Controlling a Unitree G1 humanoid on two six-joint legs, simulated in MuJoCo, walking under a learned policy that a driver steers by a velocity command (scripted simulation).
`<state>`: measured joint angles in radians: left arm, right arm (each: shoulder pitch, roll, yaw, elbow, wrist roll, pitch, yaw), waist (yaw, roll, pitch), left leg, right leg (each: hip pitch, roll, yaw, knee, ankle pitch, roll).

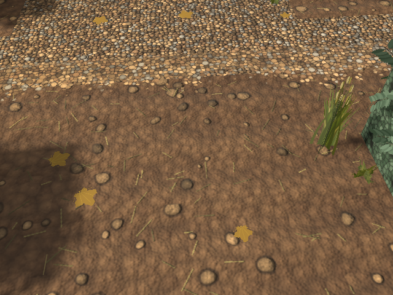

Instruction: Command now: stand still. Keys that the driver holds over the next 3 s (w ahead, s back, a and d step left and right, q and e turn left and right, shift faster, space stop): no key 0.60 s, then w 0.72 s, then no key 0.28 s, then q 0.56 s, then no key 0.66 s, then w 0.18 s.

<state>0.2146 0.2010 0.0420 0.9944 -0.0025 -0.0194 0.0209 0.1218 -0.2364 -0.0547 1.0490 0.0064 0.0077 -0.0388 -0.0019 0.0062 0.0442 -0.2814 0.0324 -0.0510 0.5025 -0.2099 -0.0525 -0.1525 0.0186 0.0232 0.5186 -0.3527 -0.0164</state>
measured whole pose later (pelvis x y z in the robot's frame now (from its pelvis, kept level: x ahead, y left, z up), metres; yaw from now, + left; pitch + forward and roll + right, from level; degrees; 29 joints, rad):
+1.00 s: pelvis +0.09 +0.05 +0.01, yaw +1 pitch +1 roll -1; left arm 0.23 0.26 0.06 0.99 -0.04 -0.10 0.00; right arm 0.40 -0.19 -0.03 1.12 0.01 -0.11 0.02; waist -0.03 -0.03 -0.01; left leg -0.09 -0.03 0.04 0.35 -0.27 0.05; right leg -0.49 -0.06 0.00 1.11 -0.27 -0.07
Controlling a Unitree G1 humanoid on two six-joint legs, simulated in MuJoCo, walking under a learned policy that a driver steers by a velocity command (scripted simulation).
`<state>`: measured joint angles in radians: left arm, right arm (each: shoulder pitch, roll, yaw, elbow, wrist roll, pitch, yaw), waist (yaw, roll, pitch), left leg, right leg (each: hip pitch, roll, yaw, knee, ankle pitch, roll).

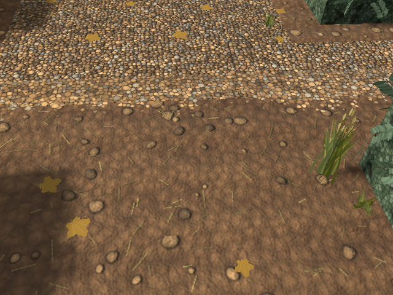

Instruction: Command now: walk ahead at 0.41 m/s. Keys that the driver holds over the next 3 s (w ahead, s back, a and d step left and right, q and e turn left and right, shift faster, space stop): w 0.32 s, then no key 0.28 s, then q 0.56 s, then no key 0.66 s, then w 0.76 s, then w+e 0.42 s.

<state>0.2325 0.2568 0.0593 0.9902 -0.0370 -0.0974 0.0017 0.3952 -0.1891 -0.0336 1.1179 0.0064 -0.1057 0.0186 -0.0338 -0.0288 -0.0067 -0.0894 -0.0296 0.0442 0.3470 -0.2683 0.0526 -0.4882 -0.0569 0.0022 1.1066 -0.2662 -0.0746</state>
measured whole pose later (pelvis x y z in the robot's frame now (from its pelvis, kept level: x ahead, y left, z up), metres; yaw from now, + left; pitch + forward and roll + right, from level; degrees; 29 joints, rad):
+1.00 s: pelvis +0.36 -0.04 +0.00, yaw +9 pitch +4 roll -2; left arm 0.06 0.30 0.07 0.91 0.00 -0.01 0.05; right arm 0.18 -0.27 -0.08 0.85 0.01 -0.01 -0.03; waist -0.02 -0.02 0.03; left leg -0.36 -0.04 -0.06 0.44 -0.15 0.04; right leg -0.50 0.03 0.03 0.99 -0.47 0.04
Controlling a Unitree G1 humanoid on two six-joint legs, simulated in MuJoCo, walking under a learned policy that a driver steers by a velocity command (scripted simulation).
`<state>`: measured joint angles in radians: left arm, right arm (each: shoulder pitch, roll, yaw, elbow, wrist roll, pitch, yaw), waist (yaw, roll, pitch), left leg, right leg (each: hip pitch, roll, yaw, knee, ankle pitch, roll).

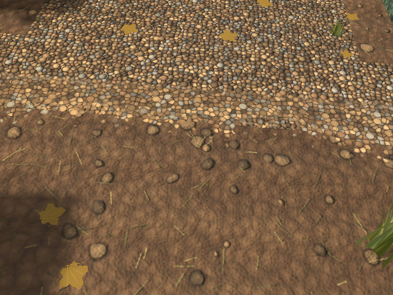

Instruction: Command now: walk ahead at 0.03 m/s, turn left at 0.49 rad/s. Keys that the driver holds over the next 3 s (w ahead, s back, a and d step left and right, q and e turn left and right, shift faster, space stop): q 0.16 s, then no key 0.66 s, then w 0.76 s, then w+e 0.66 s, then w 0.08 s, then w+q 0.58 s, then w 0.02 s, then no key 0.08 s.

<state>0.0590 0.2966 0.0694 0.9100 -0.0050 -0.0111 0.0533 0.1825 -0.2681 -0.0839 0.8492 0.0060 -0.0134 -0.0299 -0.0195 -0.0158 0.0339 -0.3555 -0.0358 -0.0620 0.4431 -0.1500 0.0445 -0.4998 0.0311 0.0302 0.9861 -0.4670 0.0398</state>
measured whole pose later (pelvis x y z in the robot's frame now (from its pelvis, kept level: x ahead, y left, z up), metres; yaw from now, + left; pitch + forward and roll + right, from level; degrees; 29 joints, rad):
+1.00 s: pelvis +0.02 -0.03 -0.01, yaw +11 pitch -1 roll +0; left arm 0.22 0.27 0.05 1.01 -0.03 -0.04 0.01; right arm 0.28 -0.24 -0.05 0.93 0.02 -0.03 -0.02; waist 0.01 0.01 0.01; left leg -0.17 0.00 -0.04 0.52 -0.34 0.01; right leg -0.29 0.00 -0.03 0.72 -0.46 -0.06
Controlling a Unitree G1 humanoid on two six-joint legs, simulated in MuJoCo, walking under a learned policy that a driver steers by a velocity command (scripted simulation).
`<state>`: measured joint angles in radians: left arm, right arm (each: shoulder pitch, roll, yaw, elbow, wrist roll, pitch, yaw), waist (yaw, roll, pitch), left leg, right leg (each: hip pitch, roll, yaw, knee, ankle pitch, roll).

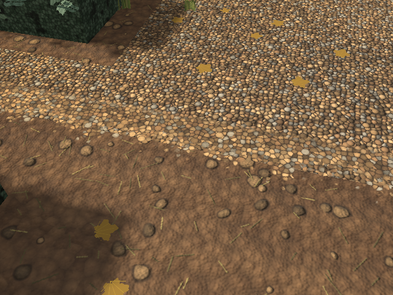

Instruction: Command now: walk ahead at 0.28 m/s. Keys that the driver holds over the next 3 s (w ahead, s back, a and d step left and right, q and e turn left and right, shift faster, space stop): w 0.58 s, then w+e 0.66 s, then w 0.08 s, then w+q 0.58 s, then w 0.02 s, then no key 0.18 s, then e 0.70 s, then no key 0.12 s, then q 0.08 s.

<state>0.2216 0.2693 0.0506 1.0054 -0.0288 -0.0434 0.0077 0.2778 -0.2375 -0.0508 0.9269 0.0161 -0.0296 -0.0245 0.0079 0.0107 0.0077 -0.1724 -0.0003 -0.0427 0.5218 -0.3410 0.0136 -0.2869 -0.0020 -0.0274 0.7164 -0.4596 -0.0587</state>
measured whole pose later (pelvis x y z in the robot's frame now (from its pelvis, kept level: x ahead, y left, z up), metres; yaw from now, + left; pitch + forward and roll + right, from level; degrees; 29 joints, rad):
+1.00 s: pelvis +0.48 +0.00 +0.00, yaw -10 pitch +1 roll +3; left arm 0.12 0.25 0.05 0.82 -0.02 -0.05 -0.03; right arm 0.30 -0.26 -0.06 0.96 0.00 -0.09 -0.01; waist -0.06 -0.03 0.02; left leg 0.08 -0.05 0.23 0.19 -0.29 0.02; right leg -0.68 -0.12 0.02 0.68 0.04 -0.04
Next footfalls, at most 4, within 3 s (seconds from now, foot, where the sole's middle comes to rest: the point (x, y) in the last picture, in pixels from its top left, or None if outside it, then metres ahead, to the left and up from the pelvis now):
0.56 left None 0.42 0.11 -0.77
1.10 right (255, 251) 0.69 -0.16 -0.77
1.64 left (225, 173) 1.06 -0.07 -0.77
2.12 right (271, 133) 1.30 -0.30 -0.77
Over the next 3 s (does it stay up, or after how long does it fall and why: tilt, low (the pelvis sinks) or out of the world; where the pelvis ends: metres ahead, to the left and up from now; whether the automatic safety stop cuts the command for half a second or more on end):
stays up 1.19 -0.20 0.00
